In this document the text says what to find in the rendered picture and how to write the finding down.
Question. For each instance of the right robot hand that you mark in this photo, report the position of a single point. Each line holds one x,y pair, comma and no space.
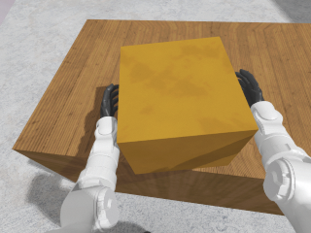
250,87

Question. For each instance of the left robot hand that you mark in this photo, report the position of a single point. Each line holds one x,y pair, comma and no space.
107,108

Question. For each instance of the carton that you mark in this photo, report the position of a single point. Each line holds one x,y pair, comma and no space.
181,106

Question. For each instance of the right robot upper arm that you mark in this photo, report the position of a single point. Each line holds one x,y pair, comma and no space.
288,183

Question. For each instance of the robot left forearm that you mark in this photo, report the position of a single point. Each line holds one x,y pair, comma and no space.
103,160

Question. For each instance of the robot right forearm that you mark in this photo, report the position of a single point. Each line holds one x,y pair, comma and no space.
272,139

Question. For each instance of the pedestal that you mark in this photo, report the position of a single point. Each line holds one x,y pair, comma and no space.
61,131

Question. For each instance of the left robot upper arm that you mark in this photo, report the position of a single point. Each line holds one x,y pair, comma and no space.
89,210

